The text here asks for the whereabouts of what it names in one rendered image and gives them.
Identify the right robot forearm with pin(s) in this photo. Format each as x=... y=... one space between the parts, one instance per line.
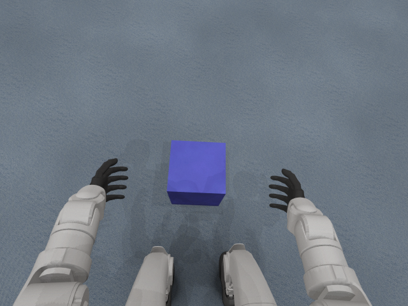
x=327 y=275

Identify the carton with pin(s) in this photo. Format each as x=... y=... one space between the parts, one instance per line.
x=197 y=173

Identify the robot left hand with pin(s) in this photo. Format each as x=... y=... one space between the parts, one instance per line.
x=101 y=178

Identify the left robot forearm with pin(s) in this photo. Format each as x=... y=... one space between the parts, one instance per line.
x=66 y=257

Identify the robot right hand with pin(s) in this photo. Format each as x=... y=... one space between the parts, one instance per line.
x=293 y=190

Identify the left robot upper arm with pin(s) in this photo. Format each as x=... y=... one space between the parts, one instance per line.
x=55 y=294

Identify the robot right foot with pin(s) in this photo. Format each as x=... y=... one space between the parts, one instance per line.
x=228 y=300

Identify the right robot thigh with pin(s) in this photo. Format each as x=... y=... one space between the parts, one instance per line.
x=249 y=285

